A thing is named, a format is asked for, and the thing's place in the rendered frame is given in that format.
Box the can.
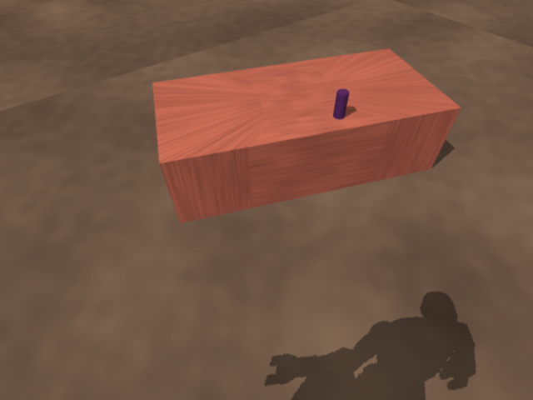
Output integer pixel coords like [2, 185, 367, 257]
[333, 89, 349, 119]

